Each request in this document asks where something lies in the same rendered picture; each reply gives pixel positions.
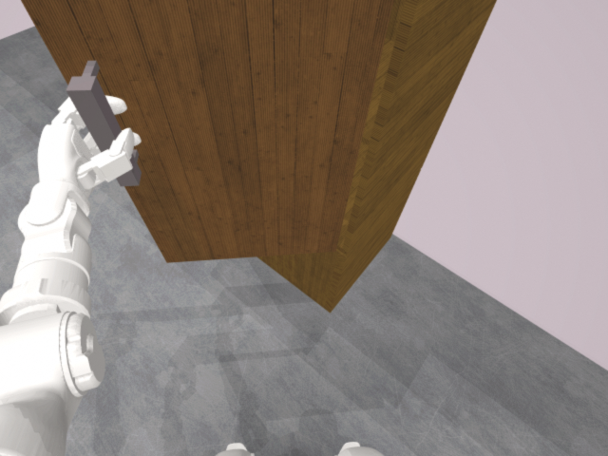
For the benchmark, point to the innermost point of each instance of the robot left hand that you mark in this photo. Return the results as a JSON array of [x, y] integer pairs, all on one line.
[[63, 155]]

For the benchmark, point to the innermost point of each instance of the right robot shin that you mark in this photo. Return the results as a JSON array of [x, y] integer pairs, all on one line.
[[350, 444]]

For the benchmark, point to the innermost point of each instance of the cupboard door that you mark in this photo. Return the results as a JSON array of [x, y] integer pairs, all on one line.
[[251, 112]]

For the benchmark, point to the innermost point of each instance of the handle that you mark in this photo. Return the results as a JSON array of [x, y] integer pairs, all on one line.
[[90, 101]]

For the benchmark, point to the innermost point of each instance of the left robot forearm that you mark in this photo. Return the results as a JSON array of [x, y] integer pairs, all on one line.
[[53, 272]]

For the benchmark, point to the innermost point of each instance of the robot shin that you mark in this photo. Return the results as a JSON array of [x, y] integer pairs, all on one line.
[[236, 446], [350, 444]]

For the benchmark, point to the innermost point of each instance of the left robot shin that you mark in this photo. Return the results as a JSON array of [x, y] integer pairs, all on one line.
[[236, 446]]

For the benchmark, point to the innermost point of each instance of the left robot upper arm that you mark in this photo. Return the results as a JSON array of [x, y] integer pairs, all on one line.
[[47, 365]]

